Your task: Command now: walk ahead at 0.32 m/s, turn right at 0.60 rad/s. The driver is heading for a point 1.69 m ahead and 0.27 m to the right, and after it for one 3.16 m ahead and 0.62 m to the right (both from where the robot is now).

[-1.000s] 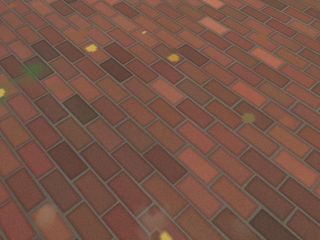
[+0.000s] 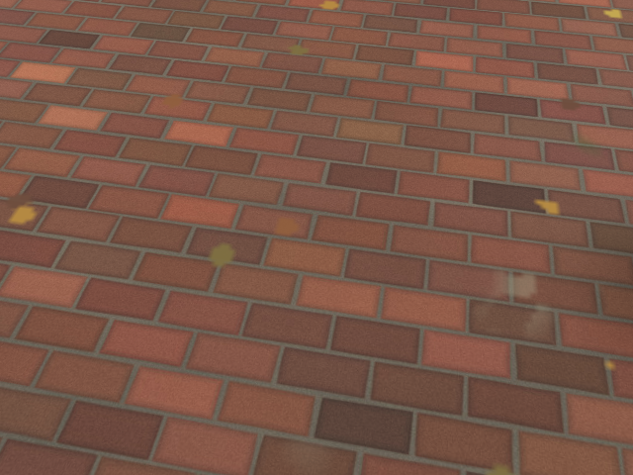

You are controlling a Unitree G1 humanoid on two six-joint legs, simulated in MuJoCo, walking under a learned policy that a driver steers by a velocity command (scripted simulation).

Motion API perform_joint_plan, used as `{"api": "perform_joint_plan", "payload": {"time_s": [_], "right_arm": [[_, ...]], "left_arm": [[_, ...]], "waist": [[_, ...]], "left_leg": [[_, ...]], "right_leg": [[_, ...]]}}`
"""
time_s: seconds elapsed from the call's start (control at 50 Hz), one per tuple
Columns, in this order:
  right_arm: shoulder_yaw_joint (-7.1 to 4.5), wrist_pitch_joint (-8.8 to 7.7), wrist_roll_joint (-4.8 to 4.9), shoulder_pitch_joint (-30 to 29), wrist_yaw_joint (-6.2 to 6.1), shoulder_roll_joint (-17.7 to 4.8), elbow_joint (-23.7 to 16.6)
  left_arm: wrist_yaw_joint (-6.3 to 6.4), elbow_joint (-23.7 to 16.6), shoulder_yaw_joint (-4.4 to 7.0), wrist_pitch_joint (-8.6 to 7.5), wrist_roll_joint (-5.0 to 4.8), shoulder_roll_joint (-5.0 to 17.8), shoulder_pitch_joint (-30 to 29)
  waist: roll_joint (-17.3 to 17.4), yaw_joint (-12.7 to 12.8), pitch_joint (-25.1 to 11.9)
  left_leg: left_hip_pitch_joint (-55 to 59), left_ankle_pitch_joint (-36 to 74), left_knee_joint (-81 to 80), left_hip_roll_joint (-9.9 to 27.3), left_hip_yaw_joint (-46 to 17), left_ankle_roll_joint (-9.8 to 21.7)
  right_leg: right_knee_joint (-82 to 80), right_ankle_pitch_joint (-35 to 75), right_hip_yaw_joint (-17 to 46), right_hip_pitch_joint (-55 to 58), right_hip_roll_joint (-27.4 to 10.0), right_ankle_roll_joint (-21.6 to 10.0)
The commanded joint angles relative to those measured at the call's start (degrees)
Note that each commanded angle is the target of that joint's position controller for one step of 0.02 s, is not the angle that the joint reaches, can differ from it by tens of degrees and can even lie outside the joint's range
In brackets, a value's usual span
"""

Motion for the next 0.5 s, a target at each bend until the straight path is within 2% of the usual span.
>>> {"api": "perform_joint_plan", "payload": {"time_s": [0.02, 0.04, 0.06, 0.08, 0.1, 0.12, 0.14, 0.16, 0.18, 0.2, 0.24, 0.26, 0.32, 0.36, 0.4, 0.44, 0.48, 0.5], "right_arm": [[-3.35, -1.43, 1.19, -2.96, 0.95, -12.02, -3.21], [-3.22, -1.31, 1.63, -3.88, 1.19, -11.64, -3.03], [-2.73, -1.32, 1.48, -3.54, 1.3, -10.02, -2.76], [-1.59, -1.54, 0.43, -3.33, 1.41, -6.79, -2.85], [0.11, -2.18, -2.04, -6.79, 1.56, -1.74, -6.76], [-0.4, -3.82, -0.57, -9.73, 1.53, -4.31, -9.37], [-1.3, -4.96, 1.32, -10.91, 2.04, -8.06, -9.52], [-1.52, -5.65, 1.21, -9.63, 2.47, -9.06, -8.59], [-1.58, -5.95, -0.24, -8.69, 2.5, -8.87, -7.26], [-1.8, -6.03, -1.33, -8.38, 2.63, -9.05, -6.85], [-1.55, -5.71, -1.69, -8.33, 2.96, -7.77, -5.94], [-1.24, -5.46, -1.72, -9.11, 2.91, -6.86, -5.83], [-0.01, -5.21, -1.39, -14.78, 2.78, -4.08, -7.05], [0.44, -5.36, -0.91, -19.12, 3.17, -3.41, -8.3], [0.32, -5.6, -0.83, -21.58, 3.48, -4.16, -9.34], [-0.09, -5.92, -0.64, -21.64, 3.69, -5.28, -9.74], [-0.57, -6.21, -0.57, -19.74, 3.63, -6.24, -9.51], [-1.0, -6.35, -0.46, -17.38, 3.42, -6.86, -9.16]], "left_arm": [[-0.64, -4.86, 1.09, -1.66, -0.16, 4.7, -2.41], [-0.71, -3.55, 1.21, -1.69, -0.11, 4.46, 0.53], [-0.5, -1.62, 1.86, -1.67, -0.16, 5.36, 4.88], [-0.02, 0.47, 3.51, -1.68, -0.63, 8.41, 12.35], [0.85, 0.66, 5.17, -2.12, -0.44, 16.15, 18.98], [0.05, -1.53, 4.49, -4.02, -0.27, 16.51, 17.07], [-0.36, -1.54, 3.08, -5.25, -0.09, 11.72, 14.96], [-0.46, -1.65, 2.02, -5.88, 0.15, 8.9, 12.62], [-0.34, -2.23, 1.51, -5.81, 0.3, 7.78, 9.7], [-0.05, -2.46, 1.14, -5.64, 0.46, 7.36, 7.67], [0.79, -2.26, 1.04, -5.74, 0.9, 7.92, 6.9], [1.2, -1.69, 1.18, -5.76, 0.79, 8.46, 7.36], [2.24, 0.46, 1.43, -5.58, 0.21, 9.05, 9.31], [2.56, 2.03, 1.68, -5.48, -0.17, 9.51, 11.4], [2.61, 3.48, 1.96, -5.33, -0.44, 10.24, 13.07], [2.88, 4.41, 2.06, -5.06, -0.75, 10.09, 13.09], [3.1, 5.04, 2.3, -4.49, -0.55, 10.11, 12.59], [3.13, 5.11, 2.35, -4.2, -0.43, 9.94, 12.21]], "waist": [[8.16, 1.11, 0.37], [7.05, 3.1, -0.04], [5.2, 4.99, -1.3], [0.07, 8.33, -4.46], [-17.55, 9.72, -5.24], [-15.37, 9.45, -5.97], [-10.99, 8.97, -1.94], [-9.46, 7.04, 0.68], [-6.05, 5.45, 1.65], [-5.94, 4.14, 2.23], [-5.51, 3.15, 1.32], [-4.69, 3.22, 1.19], [-4.92, 4.82, 2.44], [-5.81, 6.43, 3.19], [-5.61, 7.16, 3.72], [-5.98, 6.45, 3.91], [-7.27, 5.32, 3.43], [-8.35, 4.18, 2.06]], "left_leg": [[-1.16, -7.66, -8.68, 13.45, -9.36, 10.56], [-3.48, -7.94, -5.8, 12.83, -7.38, 9.6], [-7.42, -6.8, -0.31, 11.18, -4.66, 8.16], [-13.54, -2.93, 12.98, 7.79, 0.07, 5.42], [-32.4, -16.78, 39.02, 0.05, 4.1, -0.07], [-45.36, -19.76, 49.23, -4.73, -7.89, -0.24], [-48.35, -15.0, 51.14, -1.24, -11.02, 1.31], [-46.87, -9.21, 48.49, 0.45, -11.01, 2.31], [-44.14, -4.77, 44.99, 1.66, -11.03, 2.11], [-40.95, -1.59, 41.06, 1.93, -10.92, 1.55], [-36.94, 3.68, 37.02, 0.41, -9.46, -0.07], [-36.05, 6.14, 33.94, -0.36, -9.0, -0.94], [-31.59, 14.72, 20.89, -2.9, -8.45, -2.31], [-28.27, 18.29, 14.94, -4.37, -8.1, -2.3], [-26.52, 19.26, 11.84, -4.83, -9.31, -1.81], [-25.33, 18.88, 9.0, -4.64, -10.86, -0.78], [-22.51, 15.09, 8.03, -4.82, -10.75, 0.44], [-18.76, 12.17, 7.69, -5.55, -9.73, 1.35]], "right_leg": [[-8.79, 2.22, -3.39, 3.49, 0.99, -2.89], [-13.34, 5.3, -5.03, 8.78, 2.2, -3.86], [-15.32, 5.59, -6.23, 16.42, 4.34, -4.91], [-17.06, 4.17, -2.26, 27.43, 3.91, -7.08], [-24.29, 0.63, 25.18, 37.5, -11.52, -14.45], [-32.19, -11.25, 45.32, 37.22, -17.63, -22.91], [-33.47, -11.34, 40.78, 35.72, -17.32, -22.02], [-32.82, -6.6, 34.74, 32.49, -15.01, -20.09], [-32.3, -0.94, 29.52, 29.34, -12.36, -18.25], [-32.66, 5.64, 25.61, 26.44, -10.31, -17.12], [-33.28, 16.1, 21.35, 23.79, -8.25, -16.47], [-33.31, 19.42, 19.4, 23.01, -7.49, -16.21], [-32.81, 21.84, 15.15, 19.05, -4.55, -14.17], [-32.69, 20.79, 15.08, 17.12, -4.13, -13.35], [-31.72, 19.23, 17.28, 17.57, -5.27, -12.85], [-29.82, 19.54, 19.61, 19.99, -6.59, -11.99], [-27.15, 24.42, 21.07, 22.32, -7.53, -10.98], [-24.3, 30.86, 21.21, 23.08, -7.22, -10.39]]}}
Keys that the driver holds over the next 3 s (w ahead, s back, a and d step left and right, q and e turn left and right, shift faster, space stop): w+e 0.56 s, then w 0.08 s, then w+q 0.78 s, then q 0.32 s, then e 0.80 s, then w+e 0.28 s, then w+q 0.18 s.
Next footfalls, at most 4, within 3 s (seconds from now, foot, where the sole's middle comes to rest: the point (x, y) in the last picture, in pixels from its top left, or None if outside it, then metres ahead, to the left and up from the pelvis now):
0.08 right None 0.06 -0.14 -0.78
0.54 left None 0.45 -0.01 -0.78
1.00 right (476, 422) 0.58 -0.34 -0.78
1.50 left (360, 302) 0.90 -0.12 -0.78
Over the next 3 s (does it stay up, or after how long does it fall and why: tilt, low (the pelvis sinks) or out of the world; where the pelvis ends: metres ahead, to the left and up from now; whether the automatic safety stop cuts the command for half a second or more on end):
stays up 0.97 -0.27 0.00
